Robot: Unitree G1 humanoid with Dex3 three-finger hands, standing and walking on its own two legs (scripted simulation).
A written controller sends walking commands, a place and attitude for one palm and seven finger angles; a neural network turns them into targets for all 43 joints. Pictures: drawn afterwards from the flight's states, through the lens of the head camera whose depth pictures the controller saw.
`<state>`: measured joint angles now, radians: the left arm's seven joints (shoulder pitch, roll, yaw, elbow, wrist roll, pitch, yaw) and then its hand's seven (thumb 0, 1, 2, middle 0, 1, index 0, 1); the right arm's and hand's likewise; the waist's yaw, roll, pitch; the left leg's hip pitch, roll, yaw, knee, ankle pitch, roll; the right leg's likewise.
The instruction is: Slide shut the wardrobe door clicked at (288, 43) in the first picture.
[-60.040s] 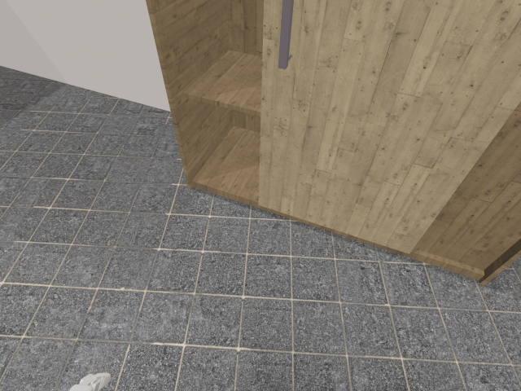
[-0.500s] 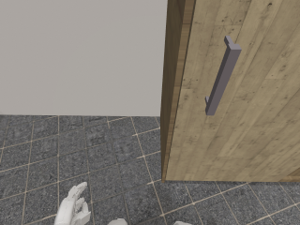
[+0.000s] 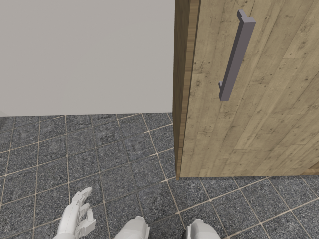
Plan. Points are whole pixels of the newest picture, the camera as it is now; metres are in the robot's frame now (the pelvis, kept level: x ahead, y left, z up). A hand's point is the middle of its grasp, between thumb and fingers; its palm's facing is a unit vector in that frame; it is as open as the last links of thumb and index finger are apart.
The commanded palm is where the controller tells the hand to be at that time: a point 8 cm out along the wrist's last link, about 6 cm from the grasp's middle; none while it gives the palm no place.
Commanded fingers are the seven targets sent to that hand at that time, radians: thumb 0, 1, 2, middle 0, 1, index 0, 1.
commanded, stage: step back with the hand held close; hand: right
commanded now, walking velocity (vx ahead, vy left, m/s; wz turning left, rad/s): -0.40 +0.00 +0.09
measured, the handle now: (231, 60) +0.51 -0.14 +0.18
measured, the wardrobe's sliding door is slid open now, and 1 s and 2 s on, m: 0.00 0.00 0.00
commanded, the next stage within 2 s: stop stepping back and stand still in 0.24 s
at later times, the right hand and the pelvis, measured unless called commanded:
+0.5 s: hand out of the picture +0.13 -0.27 +0.22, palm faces +0.37 +0.82 -0.45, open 7.5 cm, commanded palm +0.07 -0.31 +0.22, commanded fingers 0.00 -0.90 -0.90 0.20 0.30 0.20 0.30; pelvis -0.10 -0.03 +0.03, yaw +7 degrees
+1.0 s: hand out of the picture +0.08 -0.30 +0.21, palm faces +0.35 +0.86 -0.37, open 7.5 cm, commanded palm +0.04 -0.33 +0.22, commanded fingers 0.00 -0.90 -0.90 0.20 0.30 0.20 0.30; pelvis -0.15 -0.06 +0.04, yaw +10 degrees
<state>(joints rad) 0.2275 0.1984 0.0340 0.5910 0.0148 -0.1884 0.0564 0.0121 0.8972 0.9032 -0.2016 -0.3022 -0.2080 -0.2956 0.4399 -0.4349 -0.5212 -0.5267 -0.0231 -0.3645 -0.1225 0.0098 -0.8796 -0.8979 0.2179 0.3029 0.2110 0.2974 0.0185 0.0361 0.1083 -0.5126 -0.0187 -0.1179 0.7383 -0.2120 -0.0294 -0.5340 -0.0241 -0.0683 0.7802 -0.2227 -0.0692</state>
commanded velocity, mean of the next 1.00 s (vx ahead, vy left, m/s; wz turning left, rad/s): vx -0.02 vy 0.02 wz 0.04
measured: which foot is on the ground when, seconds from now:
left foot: down 0.00-0.20, up 0.22-0.48, down 0.50-1.00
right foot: down 0.00-0.50, up 0.52-0.64, down 0.66-1.00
